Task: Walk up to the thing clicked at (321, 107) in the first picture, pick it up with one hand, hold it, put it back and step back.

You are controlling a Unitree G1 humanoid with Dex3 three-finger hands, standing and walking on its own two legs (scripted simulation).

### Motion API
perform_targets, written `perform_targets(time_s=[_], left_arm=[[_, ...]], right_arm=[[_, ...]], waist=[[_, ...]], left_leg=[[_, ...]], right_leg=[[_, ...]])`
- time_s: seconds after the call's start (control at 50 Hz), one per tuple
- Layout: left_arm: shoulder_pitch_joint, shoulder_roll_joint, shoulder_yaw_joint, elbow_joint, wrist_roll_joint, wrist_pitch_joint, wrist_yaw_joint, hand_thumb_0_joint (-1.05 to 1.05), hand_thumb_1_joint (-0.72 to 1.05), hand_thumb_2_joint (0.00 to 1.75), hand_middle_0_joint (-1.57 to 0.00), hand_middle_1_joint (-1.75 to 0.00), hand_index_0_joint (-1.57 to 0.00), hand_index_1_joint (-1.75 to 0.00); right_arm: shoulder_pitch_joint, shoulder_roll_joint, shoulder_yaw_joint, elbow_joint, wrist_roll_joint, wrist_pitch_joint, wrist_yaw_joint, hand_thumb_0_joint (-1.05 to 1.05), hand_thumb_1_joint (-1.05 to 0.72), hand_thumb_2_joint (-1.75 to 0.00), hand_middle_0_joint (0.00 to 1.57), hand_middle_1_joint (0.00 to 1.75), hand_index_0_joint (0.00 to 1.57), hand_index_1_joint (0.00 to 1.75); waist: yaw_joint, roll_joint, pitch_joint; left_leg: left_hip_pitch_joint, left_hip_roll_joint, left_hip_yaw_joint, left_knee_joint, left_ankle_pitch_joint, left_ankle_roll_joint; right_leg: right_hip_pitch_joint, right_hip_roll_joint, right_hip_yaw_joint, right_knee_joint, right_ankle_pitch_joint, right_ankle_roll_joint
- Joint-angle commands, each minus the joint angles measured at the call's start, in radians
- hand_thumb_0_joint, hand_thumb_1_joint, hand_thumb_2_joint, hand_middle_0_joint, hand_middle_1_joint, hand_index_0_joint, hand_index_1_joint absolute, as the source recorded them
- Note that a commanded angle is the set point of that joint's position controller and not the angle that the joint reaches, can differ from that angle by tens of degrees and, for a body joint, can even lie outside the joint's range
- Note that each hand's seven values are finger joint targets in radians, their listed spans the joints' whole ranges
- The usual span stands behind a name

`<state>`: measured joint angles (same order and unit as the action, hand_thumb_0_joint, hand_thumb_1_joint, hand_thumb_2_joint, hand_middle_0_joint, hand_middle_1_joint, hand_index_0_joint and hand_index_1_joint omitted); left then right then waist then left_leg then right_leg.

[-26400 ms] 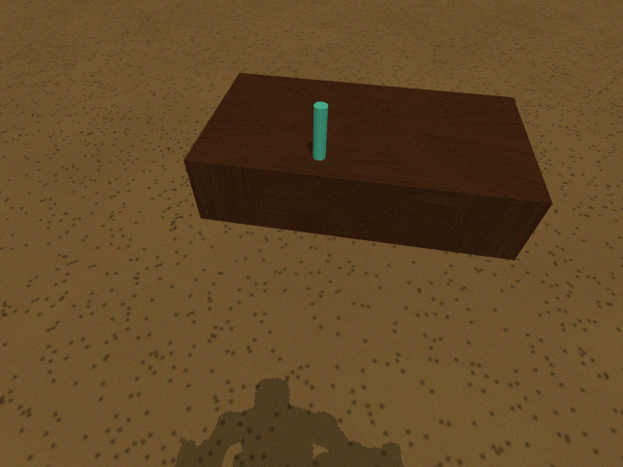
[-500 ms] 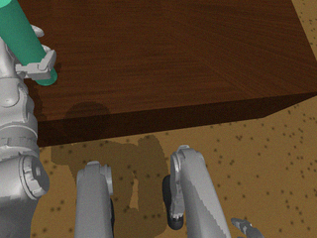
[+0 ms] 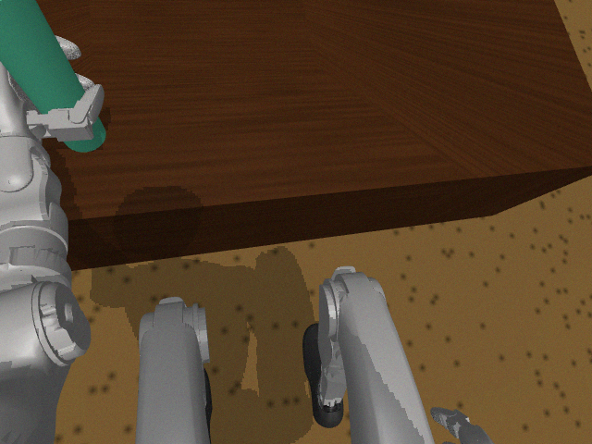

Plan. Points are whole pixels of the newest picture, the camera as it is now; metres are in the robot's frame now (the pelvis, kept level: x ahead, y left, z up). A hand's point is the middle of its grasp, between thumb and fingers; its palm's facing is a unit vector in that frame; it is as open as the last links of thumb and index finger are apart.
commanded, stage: loosen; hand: left
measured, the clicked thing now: (47, 77) +0.55 +0.21 +0.02
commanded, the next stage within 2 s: open in 0.04 s
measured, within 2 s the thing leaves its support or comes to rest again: neither
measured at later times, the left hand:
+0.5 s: hand (68, 91) +0.55 +0.20 +0.00, palm faces +0.20 -0.98 -0.02, open 14.1 cm
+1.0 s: hand out of the picture +0.55 +0.28 +0.11, palm faces +0.26 -0.96 -0.08, open 17.7 cm
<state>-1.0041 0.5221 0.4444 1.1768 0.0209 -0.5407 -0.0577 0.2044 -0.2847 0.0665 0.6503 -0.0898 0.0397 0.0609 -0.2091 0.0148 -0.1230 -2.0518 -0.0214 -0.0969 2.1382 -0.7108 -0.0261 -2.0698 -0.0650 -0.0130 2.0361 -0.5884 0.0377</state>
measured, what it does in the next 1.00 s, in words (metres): rises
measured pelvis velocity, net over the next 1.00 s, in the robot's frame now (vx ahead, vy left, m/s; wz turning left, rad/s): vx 0.00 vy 0.00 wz -0.01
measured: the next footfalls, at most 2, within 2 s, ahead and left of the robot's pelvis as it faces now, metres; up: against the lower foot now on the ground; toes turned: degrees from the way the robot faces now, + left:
none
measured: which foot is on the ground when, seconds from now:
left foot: down 0.00-1.00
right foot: down 0.00-1.00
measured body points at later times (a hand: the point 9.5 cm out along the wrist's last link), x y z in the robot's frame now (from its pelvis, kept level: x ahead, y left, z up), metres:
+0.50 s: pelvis -0.01 +0.00 -0.01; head +0.22 +0.04 +0.38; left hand +0.54 +0.26 +0.00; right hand +0.04 -0.27 -0.12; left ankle +0.07 +0.13 -0.38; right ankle +0.11 -0.14 -0.38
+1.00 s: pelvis +0.00 +0.00 +0.06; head +0.21 +0.04 +0.46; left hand +0.53 +0.33 +0.12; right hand +0.05 -0.27 -0.06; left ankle +0.07 +0.13 -0.38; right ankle +0.11 -0.14 -0.38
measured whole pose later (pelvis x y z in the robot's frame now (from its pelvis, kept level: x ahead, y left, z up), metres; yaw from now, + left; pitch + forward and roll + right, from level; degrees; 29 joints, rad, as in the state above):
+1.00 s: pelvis +0.00 +0.00 +0.06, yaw +0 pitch +35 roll -5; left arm -0.99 0.68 0.51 1.07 -0.03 -0.33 -0.15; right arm 0.24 -0.27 0.07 0.63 -0.02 0.08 0.01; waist -0.19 0.03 -0.15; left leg -1.87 0.00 -0.09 1.96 -0.69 -0.01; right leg -1.89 -0.06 -0.03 1.85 -0.56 0.04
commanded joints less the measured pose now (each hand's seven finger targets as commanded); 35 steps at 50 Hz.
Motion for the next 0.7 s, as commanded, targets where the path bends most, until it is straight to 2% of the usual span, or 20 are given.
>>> perform_targets(time_s=[0.0, 0.02, 0.04, 0.08, 0.1, 0.12, 0.16, 0.18, 0.2, 0.26, 0.32, 0.36, 0.44, 0.48, 0.54, 0.56, 0.58, 0.6, 0.66, 0.68], left_arm=[[-0.375, 0.177, -0.001, -0.158, -0.014, -0.062, 0.001, 0.0, 0.24, 1.04, -1.27, -1.22, -1.29, -1.21], [-0.414, 0.213, 0.018, -0.229, -0.019, -0.071, 0.004, 0.0, 0.2, 0.96, -1.22, -1.14, -1.24, -1.13], [-0.393, 0.199, 0.026, -0.191, -0.026, -0.067, 0.003, 0.0, 0.19, 0.88, -1.16, -1.07, -1.18, -1.05], [-0.419, 0.181, 0.016, -0.217, -0.036, -0.071, 0.004, 0.0, 0.11, 0.72, -1.1, -0.98, -1.11, -0.96], [-0.408, 0.199, 0.038, -0.217, -0.04, -0.07, 0.008, 0.0, 0.07, 0.68, -1.07, -0.94, -1.08, -0.92], [-0.385, 0.183, 0.018, -0.178, -0.03, -0.066, 0.007, 0.0, 0.02, 0.61, -1.04, -0.9, -1.06, -0.87], [-0.431, 0.19, 0.006, -0.224, -0.017, -0.074, 0.011, 0.0, -0.13, 0.54, -0.88, -0.74, -0.9, -0.73], [-0.432, 0.205, 0.018, -0.242, -0.012, -0.077, 0.015, 0.0, -0.18, 0.46, -0.8, -0.66, -0.82, -0.65], [-0.427, 0.194, 0.005, -0.206, -0.004, -0.073, 0.017, 0.0, -0.23, 0.4, -0.74, -0.59, -0.75, -0.59], [-0.428, 0.167, -0.004, -0.196, -0.012, -0.068, 0.021, 0.0, -0.35, 0.25, -0.59, -0.42, -0.58, -0.42], [-0.438, 0.201, 0.021, -0.214, -0.017, -0.068, 0.028, 0.0, -0.43, 0.18, -0.52, -0.34, -0.51, -0.34], [-0.444, 0.206, 0.018, -0.223, -0.017, -0.069, 0.027, 0.0, -0.5, 0.12, -0.44, -0.26, -0.43, -0.27], [-0.413, 0.193, 0.017, -0.179, -0.013, -0.062, 0.025, 0.0, -0.58, 0.04, -0.32, -0.15, -0.31, -0.15], [-0.415, 0.222, 0.037, -0.206, -0.009, -0.064, 0.026, 0.0, -0.61, 0.0, -0.25, -0.09, -0.24, -0.09], [-0.435, 0.21, 0.025, -0.219, -0.012, -0.064, 0.023, 0.0, -0.61, 0.0, -0.18, -0.03, -0.17, -0.03], [-0.428, 0.218, 0.032, -0.211, -0.011, -0.064, 0.023, 0.0, -0.61, 0.03, -0.11, -0.05, -0.1, -0.05], [-0.429, 0.243, 0.044, -0.217, -0.011, -0.064, 0.021, 0.0, -0.61, 0.02, -0.09, -0.04, -0.09, -0.04], [-0.441, 0.279, 0.068, -0.252, -0.008, -0.067, 0.023, 0.0, -0.61, 0.02, -0.08, -0.03, -0.08, -0.03], [-0.479, 0.336, 0.093, -0.338, -0.009, -0.058, 0.021, 0.0, -0.61, 0.05, -0.06, -0.03, -0.06, -0.04], [-0.468, 0.328, 0.075, -0.318, -0.007, -0.045, 0.016, 0.0, -0.61, 0.05, -0.06, -0.03, -0.05, -0.03]], right_arm=[[0.188, -0.215, -0.076, -0.034, -0.001, -0.007, -0.011, 0.0, -0.92, -0.89, 0.2, 0.3, 0.2, 0.3], [0.193, -0.216, -0.08, -0.031, -0.001, -0.007, -0.012, 0.0, -0.92, -0.89, 0.2, 0.3, 0.2, 0.3], [0.195, -0.217, -0.079, -0.031, -0.001, -0.005, -0.012, 0.0, -0.91, -0.89, 0.2, 0.3, 0.2, 0.3], [0.2, -0.213, -0.076, -0.034, -0.001, -0.006, -0.011, 0.0, -0.92, -0.89, 0.2, 0.3, 0.2, 0.3], [0.198, -0.217, -0.077, -0.029, 0.001, -0.006, -0.012, 0.0, -0.92, -0.89, 0.2, 0.3, 0.2, 0.3], [0.19, -0.216, -0.078, -0.033, 0.0, -0.006, -0.012, 0.0, -0.92, -0.89, 0.2, 0.3, 0.2, 0.3], [0.196, -0.218, -0.075, -0.027, -0.004, -0.004, -0.011, 0.0, -0.92, -0.9, 0.2, 0.3, 0.2, 0.3], [0.196, -0.217, -0.08, -0.027, -0.005, -0.003, -0.011, 0.0, -0.92, -0.9, 0.2, 0.3, 0.2, 0.3], [0.199, -0.218, -0.077, -0.023, -0.005, -0.001, -0.01, 0.0, -0.92, -0.9, 0.2, 0.3, 0.2, 0.3], [0.192, -0.219, -0.079, -0.02, -0.003, -0.001, -0.01, 0.0, -0.93, -0.9, 0.2, 0.3, 0.2, 0.3], [0.196, -0.215, -0.075, -0.02, -0.005, -0.001, -0.008, 0.0, -0.93, -0.9, 0.2, 0.3, 0.2, 0.3], [0.19, -0.214, -0.075, -0.024, -0.003, -0.002, -0.008, 0.0, -0.92, -0.9, 0.2, 0.3, 0.2, 0.3], [0.199, -0.216, -0.073, -0.023, -0.002, 0.0, -0.008, 0.0, -0.93, -0.9, 0.2, 0.3, 0.2, 0.3], [0.202, -0.218, -0.076, -0.023, -0.003, 0.001, -0.008, 0.0, -0.93, -0.9, 0.2, 0.3, 0.2, 0.3], [0.198, -0.214, -0.074, -0.021, -0.004, 0.001, -0.009, 0.0, -0.93, -0.9, 0.2, 0.3, 0.2, 0.3], [0.199, -0.216, -0.075, -0.024, -0.002, 0.0, -0.009, 0.0, -0.91, -0.9, 0.2, 0.3, 0.2, 0.3], [0.202, -0.216, -0.074, -0.018, -0.001, 0.0, -0.01, 0.0, -0.91, -0.9, 0.2, 0.3, 0.2, 0.3], [0.2, -0.217, -0.073, -0.024, -0.002, 0.0, -0.01, 0.0, -0.9, -0.9, 0.2, 0.3, 0.2, 0.3], [0.214, -0.224, -0.081, -0.034, 0.002, 0.009, -0.016, 0.0, -0.9, -0.9, 0.2, 0.3, 0.2, 0.3], [0.212, -0.226, -0.078, -0.031, 0.006, 0.014, -0.018, 0.0, -0.91, -0.9, 0.2, 0.3, 0.2, 0.3]], waist=[[-0.026, 0.163, -0.677], [-0.018, 0.173, -0.698], [-0.019, 0.182, -0.701], [-0.027, 0.177, -0.698], [-0.01, 0.181, -0.696], [-0.017, 0.181, -0.681], [-0.025, 0.226, -0.694], [-0.016, 0.231, -0.707], [-0.023, 0.24, -0.683], [-0.033, 0.218, -0.666], [-0.027, 0.196, -0.654], [-0.028, 0.189, -0.664], [-0.03, 0.172, -0.664], [-0.016, 0.196, -0.684], [-0.025, 0.18, -0.682], [-0.03, 0.183, -0.673], [-0.02, 0.182, -0.665], [-0.01, 0.193, -0.692], [0.008, 0.254, -0.794], [0.007, 0.268, -0.775]], left_leg=[[0.373, -0.005, 0.071, -0.266, 0.179, 0.044], [0.369, -0.004, 0.074, -0.263, 0.173, 0.045], [0.39, -0.005, 0.075, -0.26, 0.194, 0.043], [0.366, -0.006, 0.073, -0.263, 0.184, 0.043], [0.385, -0.005, 0.071, -0.266, 0.19, 0.04], [0.383, -0.003, 0.071, -0.268, 0.183, 0.04], [0.416, -0.002, 0.061, -0.274, 0.2, 0.034], [0.423, 0.0, 0.061, -0.277, 0.199, 0.032], [0.428, 0.0, 0.055, -0.28, 0.202, 0.029], [0.419, 0.0, 0.056, -0.275, 0.179, 0.034], [0.367, -0.005, 0.067, -0.271, 0.131, 0.043], [0.359, -0.005, 0.069, -0.27, 0.117, 0.044], [0.353, -0.008, 0.067, -0.269, 0.138, 0.044], [0.377, -0.005, 0.07, -0.266, 0.168, 0.041], [0.357, -0.006, 0.074, -0.257, 0.156, 0.046], [0.349, -0.006, 0.072, -0.259, 0.152, 0.046], [0.342, -0.006, 0.077, -0.26, 0.144, 0.047], [0.357, -0.004, 0.078, -0.262, 0.163, 0.046], [0.45, -0.002, 0.075, -0.281, 0.205, 0.039], [0.461, 0.0, 0.065, -0.3, 0.2, 0.036]], right_leg=[[0.453, 0.025, -0.053, -0.188, 0.139, -0.067], [0.459, 0.029, -0.05, -0.188, 0.135, -0.067], [0.456, 0.025, -0.05, -0.185, 0.15, -0.067], [0.464, 0.026, -0.055, -0.184, 0.144, -0.067], [0.449, 0.026, -0.055, -0.178, 0.143, -0.069], [0.435, 0.028, -0.055, -0.182, 0.136, -0.069], [0.413, 0.024, -0.057, -0.168, 0.152, -0.075], [0.411, 0.026, -0.059, -0.163, 0.15, -0.076], [0.393, 0.023, -0.061, -0.159, 0.15, -0.078], [0.379, 0.024, -0.06, -0.168, 0.133, -0.075], [0.413, 0.023, -0.059, -0.183, 0.101, -0.068], [0.411, 0.027, -0.059, -0.183, 0.087, -0.068], [0.42, 0.024, -0.058, -0.184, 0.107, -0.068], [0.422, 0.027, -0.057, -0.175, 0.128, -0.07], [0.435, 0.027, -0.053, -0.18, 0.123, -0.068], [0.431, 0.028, -0.055, -0.18, 0.122, -0.068], [0.441, 0.029, -0.053, -0.182, 0.112, -0.067], [0.452, 0.029, -0.052, -0.18, 0.129, -0.068], [0.488, 0.025, -0.046, -0.183, 0.161, -0.071], [0.478, 0.021, -0.047, -0.183, 0.149, -0.073]])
